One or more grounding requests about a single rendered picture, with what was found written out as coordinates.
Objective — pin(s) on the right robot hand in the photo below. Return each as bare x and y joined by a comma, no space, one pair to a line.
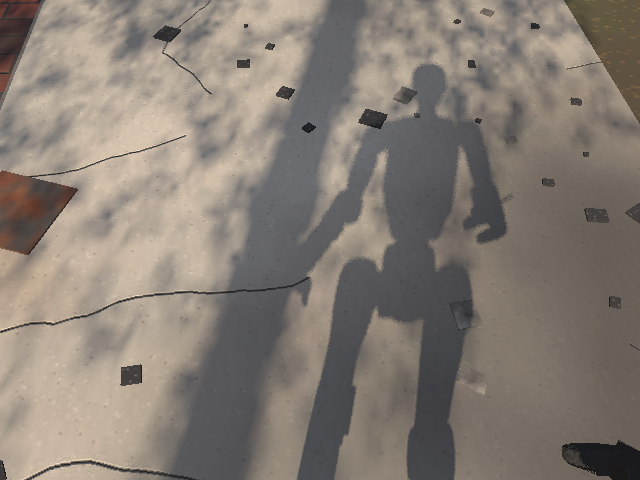
619,462

